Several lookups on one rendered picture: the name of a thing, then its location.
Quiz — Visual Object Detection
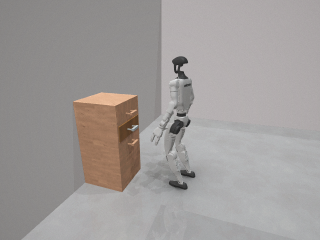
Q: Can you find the robot right shin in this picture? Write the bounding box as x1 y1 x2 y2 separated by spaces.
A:
175 144 191 173

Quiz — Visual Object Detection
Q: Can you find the robot left shin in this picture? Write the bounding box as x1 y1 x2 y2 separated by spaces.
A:
166 153 183 184

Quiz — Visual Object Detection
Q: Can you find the right robot forearm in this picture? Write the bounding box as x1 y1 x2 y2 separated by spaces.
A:
185 100 194 115

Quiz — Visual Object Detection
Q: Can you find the left robot hand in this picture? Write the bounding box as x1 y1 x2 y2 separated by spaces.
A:
150 126 168 146

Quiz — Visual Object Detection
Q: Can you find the handle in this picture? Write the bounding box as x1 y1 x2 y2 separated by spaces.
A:
130 110 138 116
127 125 139 132
131 139 139 146

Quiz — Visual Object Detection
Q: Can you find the robot shin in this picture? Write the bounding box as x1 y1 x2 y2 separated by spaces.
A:
166 153 183 184
175 144 191 173

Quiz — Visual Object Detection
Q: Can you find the left robot forearm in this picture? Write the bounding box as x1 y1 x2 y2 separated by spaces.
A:
159 101 175 129

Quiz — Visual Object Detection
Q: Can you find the cabinet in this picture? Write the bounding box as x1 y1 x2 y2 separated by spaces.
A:
73 92 141 192

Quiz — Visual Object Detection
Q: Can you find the drawer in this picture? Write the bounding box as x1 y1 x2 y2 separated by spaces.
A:
118 114 139 142

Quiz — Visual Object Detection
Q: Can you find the robot left upper arm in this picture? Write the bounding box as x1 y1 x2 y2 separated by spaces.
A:
169 79 180 110

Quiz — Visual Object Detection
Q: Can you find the robot right upper arm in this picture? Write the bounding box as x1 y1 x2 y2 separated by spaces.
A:
188 77 195 102

